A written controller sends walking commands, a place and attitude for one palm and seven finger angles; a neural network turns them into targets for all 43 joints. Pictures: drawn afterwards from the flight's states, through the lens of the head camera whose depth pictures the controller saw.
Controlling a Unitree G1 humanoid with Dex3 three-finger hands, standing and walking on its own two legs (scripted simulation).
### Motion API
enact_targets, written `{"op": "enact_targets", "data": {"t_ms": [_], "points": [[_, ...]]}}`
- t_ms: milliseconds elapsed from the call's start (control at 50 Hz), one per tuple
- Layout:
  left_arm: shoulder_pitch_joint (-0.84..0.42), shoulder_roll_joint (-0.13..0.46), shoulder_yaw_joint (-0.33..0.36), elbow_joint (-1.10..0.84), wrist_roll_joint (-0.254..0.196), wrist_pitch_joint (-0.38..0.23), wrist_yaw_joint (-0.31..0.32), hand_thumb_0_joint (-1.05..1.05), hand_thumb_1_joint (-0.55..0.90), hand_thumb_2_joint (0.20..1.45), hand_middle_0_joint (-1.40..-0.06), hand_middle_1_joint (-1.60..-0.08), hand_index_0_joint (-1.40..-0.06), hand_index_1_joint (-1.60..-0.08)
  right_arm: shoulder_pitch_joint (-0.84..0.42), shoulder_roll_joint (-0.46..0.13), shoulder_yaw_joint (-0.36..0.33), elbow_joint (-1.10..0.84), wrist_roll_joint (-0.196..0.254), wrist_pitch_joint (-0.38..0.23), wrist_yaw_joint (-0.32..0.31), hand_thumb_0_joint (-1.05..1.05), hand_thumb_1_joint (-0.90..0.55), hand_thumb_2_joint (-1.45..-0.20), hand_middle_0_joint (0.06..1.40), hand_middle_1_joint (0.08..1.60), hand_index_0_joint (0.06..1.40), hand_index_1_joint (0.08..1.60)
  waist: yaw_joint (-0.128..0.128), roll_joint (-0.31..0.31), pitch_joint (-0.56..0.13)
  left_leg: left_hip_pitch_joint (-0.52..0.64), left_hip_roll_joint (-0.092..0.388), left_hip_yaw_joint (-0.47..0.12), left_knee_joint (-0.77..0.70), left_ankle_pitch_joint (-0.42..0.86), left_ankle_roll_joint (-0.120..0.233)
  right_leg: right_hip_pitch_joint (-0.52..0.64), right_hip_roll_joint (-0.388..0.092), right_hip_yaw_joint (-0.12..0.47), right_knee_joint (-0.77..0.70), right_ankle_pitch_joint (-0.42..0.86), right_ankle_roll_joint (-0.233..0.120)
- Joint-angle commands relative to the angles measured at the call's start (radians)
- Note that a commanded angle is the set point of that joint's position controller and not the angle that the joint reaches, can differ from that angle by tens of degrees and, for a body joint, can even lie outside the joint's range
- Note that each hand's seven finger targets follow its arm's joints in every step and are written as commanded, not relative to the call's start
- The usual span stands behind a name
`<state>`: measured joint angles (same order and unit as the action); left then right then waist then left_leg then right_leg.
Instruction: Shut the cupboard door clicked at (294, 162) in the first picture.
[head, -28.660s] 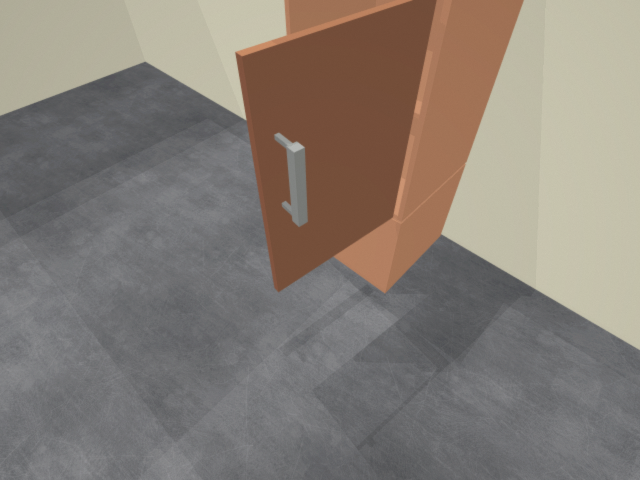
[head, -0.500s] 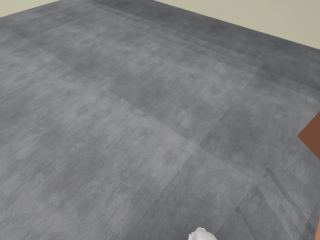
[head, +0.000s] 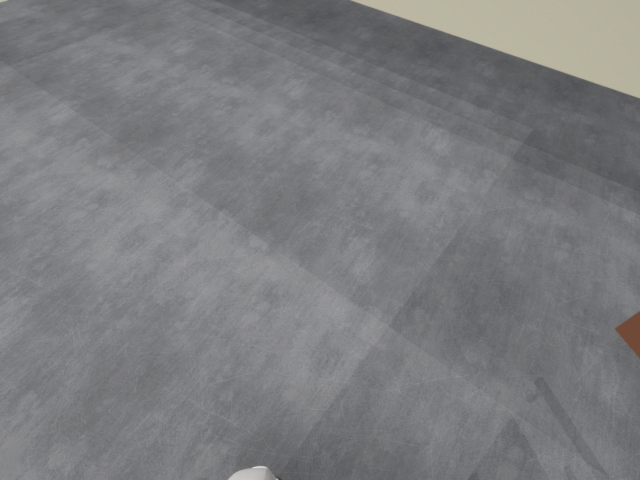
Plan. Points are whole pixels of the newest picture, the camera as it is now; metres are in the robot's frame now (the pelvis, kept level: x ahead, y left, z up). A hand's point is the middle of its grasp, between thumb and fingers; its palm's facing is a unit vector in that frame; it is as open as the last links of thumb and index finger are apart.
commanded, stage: turn to face it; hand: left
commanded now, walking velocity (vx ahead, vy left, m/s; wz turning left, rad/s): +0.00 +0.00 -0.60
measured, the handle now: out of the picture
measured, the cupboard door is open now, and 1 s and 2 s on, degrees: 56 56 56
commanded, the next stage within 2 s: take the last steps up to it in 1.88 s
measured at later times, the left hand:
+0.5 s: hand (214, 429) +0.20 +0.17 -0.15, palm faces -0.21 -0.93 -0.31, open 7.4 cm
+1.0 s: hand (266, 366) +0.30 +0.11 -0.15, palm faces -0.54 -0.81 -0.22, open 7.4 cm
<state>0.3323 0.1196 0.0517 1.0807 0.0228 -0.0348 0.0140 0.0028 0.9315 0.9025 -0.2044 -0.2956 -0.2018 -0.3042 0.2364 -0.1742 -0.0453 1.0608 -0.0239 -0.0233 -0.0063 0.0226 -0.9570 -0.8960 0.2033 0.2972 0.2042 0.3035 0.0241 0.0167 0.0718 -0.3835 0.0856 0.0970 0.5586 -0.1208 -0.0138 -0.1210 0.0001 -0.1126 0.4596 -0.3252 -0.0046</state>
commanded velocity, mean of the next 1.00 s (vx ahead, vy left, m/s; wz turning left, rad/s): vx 0.00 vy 0.00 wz -0.60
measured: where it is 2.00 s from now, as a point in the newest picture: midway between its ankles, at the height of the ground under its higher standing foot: outside the picture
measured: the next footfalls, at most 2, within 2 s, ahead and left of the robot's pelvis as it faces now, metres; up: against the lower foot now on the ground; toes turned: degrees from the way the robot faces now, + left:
right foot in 0.34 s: +0.10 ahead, -0.13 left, +0.00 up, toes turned -18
left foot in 0.70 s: +0.18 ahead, +0.10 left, +0.00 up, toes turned -22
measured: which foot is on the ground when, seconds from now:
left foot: down 0.00-0.34, up 0.36-0.68, down 0.70-1.00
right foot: down 0.00-0.02, up 0.04-0.32, down 0.34-0.70, up 0.72-1.00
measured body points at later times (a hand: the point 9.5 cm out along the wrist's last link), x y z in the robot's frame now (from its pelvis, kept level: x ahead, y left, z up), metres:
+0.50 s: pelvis +0.06 -0.02 +0.00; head +0.09 -0.05 +0.45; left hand +0.21 +0.22 -0.12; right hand +0.08 -0.29 -0.15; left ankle +0.08 +0.11 -0.67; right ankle +0.06 -0.11 -0.73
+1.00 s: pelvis +0.09 +0.00 +0.00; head +0.13 -0.02 +0.45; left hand +0.33 +0.16 -0.13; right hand -0.01 -0.25 -0.14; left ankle +0.15 +0.12 -0.73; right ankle +0.01 -0.10 -0.70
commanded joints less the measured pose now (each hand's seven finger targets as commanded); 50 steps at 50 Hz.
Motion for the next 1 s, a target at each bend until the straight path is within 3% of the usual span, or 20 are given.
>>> {"op": "enact_targets", "data": {"t_ms": [0, 20, 60, 140, 240, 280, 300, 320, 340, 360, 440, 580, 640, 660, 680, 700, 760, 800, 920, 980], "points": [[0.024, 0.081, 0.016, -0.082, -0.009, 0.016, 0.009, 0.0, 0.9, 0.9, -0.2, -0.3, -0.2, -0.3, 0.253, -0.21, -0.034, 0.004, -0.015, -0.014, -0.026, 0.0, -0.9, -0.9, 0.2, 0.3, 0.2, 0.3, -0.109, 0.251, -0.133, 0.401, 0.375, -0.329, -0.195, 0.284, 0.187, -0.36, 0.018, 0.006, 0.395, -0.352, -0.003], [-0.036, 0.093, 0.014, -0.105, -0.005, 0.031, 0.007, 0.0, 0.9, 0.9, -0.2, -0.3, -0.2, -0.3, 0.227, -0.209, -0.028, -0.007, -0.018, -0.011, -0.038, 0.0, -0.9, -0.9, 0.2, 0.3, 0.2, 0.3, -0.113, 0.289, -0.11, 0.384, 0.406, -0.366, -0.234, 0.263, 0.221, -0.431, -0.01, 0.056, 0.567, -0.374, 0.0], [-0.08, 0.103, 0.03, -0.106, -0.006, 0.037, -0.009, 0.0, 0.9, 0.9, -0.2, -0.3, -0.2, -0.3, 0.127, -0.175, -0.019, -0.049, -0.015, -0.008, -0.043, 0.0, -0.9, -0.9, 0.2, 0.3, 0.2, 0.3, -0.081, 0.212, -0.115, 0.312, 0.372, -0.248, -0.213, 0.338, 0.208, -0.423, -0.067, 0.098, 0.652, -0.275, 0.007], [-0.049, 0.071, 0.039, -0.109, -0.003, 0.072, -0.027, 0.0, 0.9, 0.9, -0.2, -0.3, -0.2, -0.3, -0.003, -0.179, -0.028, -0.098, -0.013, 0.007, -0.041, 0.0, -0.9, -0.9, 0.2, 0.3, 0.2, 0.3, -0.032, 0.155, -0.098, 0.183, 0.301, -0.041, -0.232, 0.154, 0.149, -0.294, -0.057, 0.033, 0.478, -0.147, 0.025], [-0.055, 0.096, 0.054, -0.158, 0.006, 0.08, -0.033, 0.0, 0.9, 0.9, -0.2, -0.3, -0.2, -0.3, -0.056, -0.203, -0.051, -0.13, -0.01, 0.033, -0.03, 0.0, -0.9, -0.9, 0.2, 0.3, 0.2, 0.3, -0.012, 0.142, -0.055, 0.1, 0.302, 0.004, -0.198, -0.127, 0.116, -0.185, -0.027, -0.017, 0.26, -0.021, 0.024], [-0.011, 0.133, 0.065, -0.165, 0.01, 0.075, -0.032, 0.0, 0.9, 0.9, -0.2, -0.3, -0.2, -0.3, -0.083, -0.2, -0.056, -0.152, -0.005, 0.039, -0.023, 0.0, -0.9, -0.9, 0.2, 0.3, 0.2, 0.3, 0.024, 0.077, -0.062, 0.056, 0.252, 0.067, -0.065, -0.15, 0.062, -0.086, -0.027, -0.003, 0.102, 0.113, 0.009], [0.015, 0.201, 0.075, -0.17, 0.016, 0.065, -0.026, 0.0, 0.9, 0.9, -0.2, -0.3, -0.2, -0.3, -0.093, -0.162, -0.052, -0.174, 0.001, 0.042, -0.017, 0.0, -0.9, -0.9, 0.2, 0.3, 0.2, 0.3, 0.046, -0.104, -0.056, -0.024, 0.155, 0.13, 0.117, -0.262, 0.005, -0.042, -0.136, 0.185, -0.057, 0.17, -0.038], [0.03, 0.302, 0.089, -0.177, 0.02, 0.054, -0.014, 0.0, 0.9, 0.9, -0.2, -0.3, -0.2, -0.3, -0.123, -0.089, -0.036, -0.221, 0.007, 0.046, -0.007, 0.0, -0.9, -0.9, 0.2, 0.3, 0.2, 0.3, 0.07, -0.354, -0.035, -0.205, -0.004, 0.14, 0.374, -0.516, -0.047, -0.007, -0.345, 0.513, -0.184, 0.338, -0.153], [0.05, 0.333, 0.087, -0.184, 0.004, 0.054, -0.006, 0.0, 0.9, 0.9, -0.2, -0.3, -0.2, -0.3, -0.136, -0.12, -0.035, -0.237, 0.005, 0.061, -0.014, 0.0, -0.9, -0.9, 0.2, 0.3, 0.2, 0.3, 0.078, -0.272, -0.061, -0.212, -0.011, -0.016, 0.539, -0.52, -0.04, -0.055, -0.401, 0.591, -0.221, 0.264, -0.228], [-0.019, 0.321, 0.091, -0.199, 0.007, 0.051, 0.004, 0.0, 0.9, 0.9, -0.2, -0.3, -0.2, -0.3, -0.153, -0.122, -0.042, -0.238, 0.008, 0.061, -0.016, 0.0, -0.9, -0.9, 0.2, 0.3, 0.2, 0.3, 0.045, -0.292, -0.051, -0.271, -0.003, -0.08, 0.622, -0.445, -0.038, -0.056, -0.364, 0.602, -0.222, 0.203, -0.233], [-0.13, 0.259, 0.068, -0.247, 0.005, 0.045, 0.007, 0.0, 0.9, 0.9, -0.2, -0.3, -0.2, -0.3, -0.094, -0.122, -0.031, -0.212, 0.004, 0.052, -0.011, 0.0, -0.9, -0.9, 0.2, 0.3, 0.2, 0.3, -0.012, -0.159, -0.152, -0.172, 0.007, -0.084, 0.513, -0.288, -0.064, -0.006, -0.242, 0.353, -0.108, 0.433, -0.18], [-0.118, 0.315, 0.079, -0.247, 0.008, 0.057, -0.001, 0.0, 0.9, 0.9, -0.2, -0.3, -0.2, -0.3, -0.094, -0.125, -0.018, -0.246, 0.017, 0.045, -0.017, 0.0, -0.9, -0.9, 0.2, 0.3, 0.2, 0.3, 0.001, -0.176, -0.153, -0.05, -0.045, -0.066, 0.182, -0.301, -0.064, 0.001, -0.221, 0.429, -0.055, 0.537, -0.187], [-0.178, 0.301, 0.074, -0.263, -0.002, 0.07, -0.006, 0.0, 0.9, 0.9, -0.2, -0.3, -0.2, -0.3, 0.006, -0.149, -0.018, -0.217, 0.018, 0.032, -0.023, 0.0, -0.9, -0.9, 0.2, 0.3, 0.2, 0.3, -0.055, -0.135, -0.149, 0.196, -0.046, -0.055, -0.105, -0.103, -0.053, -0.175, -0.155, 0.413, 0.008, 0.374, -0.099], [-0.171, 0.252, 0.063, -0.279, -0.01, 0.075, -0.011, 0.0, 0.9, 0.9, -0.2, -0.3, -0.2, -0.3, 0.033, -0.214, -0.027, -0.213, 0.009, 0.02, -0.027, 0.0, -0.9, -0.9, 0.2, 0.3, 0.2, 0.3, -0.06, 0.026, -0.162, 0.307, 0.085, -0.192, -0.23, -0.088, -0.01, -0.306, -0.058, 0.343, 0.102, 0.196, -0.044], [-0.155, 0.202, 0.05, -0.302, -0.016, 0.076, -0.024, 0.0, 0.9, 0.9, -0.2, -0.3, -0.2, -0.3, 0.046, -0.314, -0.043, -0.228, -0.006, 0.016, -0.03, 0.0, -0.9, -0.9, 0.2, 0.3, 0.2, 0.3, -0.059, 0.307, -0.151, 0.355, 0.33, -0.43, -0.294, 0.026, 0.108, -0.447, 0.064, 0.184, 0.323, -0.174, 0.017], [-0.194, 0.233, 0.05, -0.326, -0.005, 0.07, -0.032, 0.0, 0.9, 0.9, -0.2, -0.3, -0.2, -0.3, 0.061, -0.333, -0.045, -0.242, -0.01, 0.021, -0.034, 0.0, -0.9, -0.9, 0.2, 0.3, 0.2, 0.3, -0.079, 0.231, -0.117, 0.247, 0.426, -0.48, -0.289, 0.083, 0.201, -0.432, 0.034, 0.15, 0.536, -0.297, 0.028], [-0.192, 0.221, 0.059, -0.284, -0.001, 0.082, -0.044, 0.0, 0.9, 0.9, -0.2, -0.3, -0.2, -0.3, -0.015, -0.259, -0.027, -0.253, -0.014, 0.013, -0.039, 0.0, -0.9, -0.9, 0.2, 0.3, 0.2, 0.3, -0.027, 0.146, -0.107, 0.273, 0.286, -0.24, -0.207, 0.385, 0.163, -0.458, -0.009, 0.142, 0.719, -0.191, 0.055], [-0.195, 0.2, 0.052, -0.281, -0.004, 0.093, -0.051, 0.0, 0.9, 0.9, -0.2, -0.3, -0.2, -0.3, -0.002, -0.242, -0.024, -0.244, -0.011, 0.014, -0.04, 0.0, -0.9, -0.9, 0.2, 0.3, 0.2, 0.3, -0.031, 0.174, -0.114, 0.307, 0.235, -0.128, -0.183, 0.435, 0.135, -0.435, -0.016, 0.107, 0.668, -0.141, 0.065], [-0.251, 0.181, 0.039, -0.305, -0.005, 0.089, -0.058, 0.0, 0.9, 0.9, -0.2, -0.3, -0.2, -0.3, 0.048, -0.267, -0.045, -0.21, -0.01, 0.024, -0.028, 0.0, -0.9, -0.9, 0.2, 0.3, 0.2, 0.3, -0.067, 0.215, -0.105, 0.293, 0.265, -0.051, -0.14, 0.378, 0.128, -0.274, -0.003, 0.024, 0.334, -0.117, 0.04], [-0.166, 0.204, 0.045, -0.28, -0.005, 0.077, -0.055, 0.0, 0.9, 0.9, -0.2, -0.3, -0.2, -0.3, 0.011, -0.288, -0.055, -0.212, -0.003, 0.028, -0.022, 0.0, -0.9, -0.9, 0.2, 0.3, 0.2, 0.3, -0.016, 0.187, -0.132, 0.219, 0.25, 0.005, -0.016, 0.288, 0.061, -0.076, 0.009, 0.004, 0.052, 0.084, 0.012]]}}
